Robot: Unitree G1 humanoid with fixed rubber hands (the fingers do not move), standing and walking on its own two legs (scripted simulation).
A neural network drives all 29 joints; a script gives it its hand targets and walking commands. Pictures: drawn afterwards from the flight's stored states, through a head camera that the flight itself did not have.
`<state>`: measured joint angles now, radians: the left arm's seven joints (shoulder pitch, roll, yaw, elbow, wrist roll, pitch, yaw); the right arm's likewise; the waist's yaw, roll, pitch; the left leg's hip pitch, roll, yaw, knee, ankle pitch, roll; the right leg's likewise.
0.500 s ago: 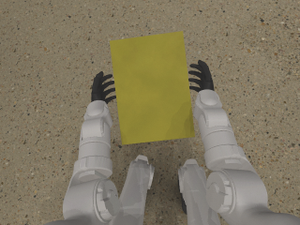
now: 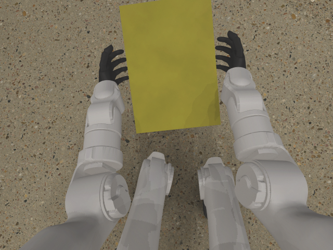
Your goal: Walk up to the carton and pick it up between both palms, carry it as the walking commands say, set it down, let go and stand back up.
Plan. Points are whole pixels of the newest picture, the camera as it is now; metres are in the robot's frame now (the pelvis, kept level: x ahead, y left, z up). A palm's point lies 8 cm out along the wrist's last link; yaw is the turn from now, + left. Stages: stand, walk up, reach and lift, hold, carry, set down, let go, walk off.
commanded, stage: set down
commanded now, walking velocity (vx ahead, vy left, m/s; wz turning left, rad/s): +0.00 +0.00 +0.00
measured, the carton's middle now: (171, 72) +0.53 +0.06 -0.20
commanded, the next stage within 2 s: none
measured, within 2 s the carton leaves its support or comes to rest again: neither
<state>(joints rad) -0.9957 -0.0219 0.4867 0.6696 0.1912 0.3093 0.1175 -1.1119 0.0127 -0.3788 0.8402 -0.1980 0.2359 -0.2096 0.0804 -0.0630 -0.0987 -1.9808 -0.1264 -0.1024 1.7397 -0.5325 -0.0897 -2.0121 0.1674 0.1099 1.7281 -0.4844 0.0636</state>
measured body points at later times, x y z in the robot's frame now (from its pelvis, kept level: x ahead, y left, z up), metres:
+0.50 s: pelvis -0.01 +0.00 -0.06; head +0.32 +0.02 +0.24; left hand +0.50 +0.21 -0.19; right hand +0.54 -0.08 -0.19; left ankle +0.10 +0.14 -0.47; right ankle +0.11 -0.12 -0.47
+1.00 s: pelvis +0.00 +0.01 -0.10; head +0.36 +0.03 +0.16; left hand +0.52 +0.21 -0.27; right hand +0.56 -0.08 -0.28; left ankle +0.10 +0.13 -0.47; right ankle +0.11 -0.12 -0.47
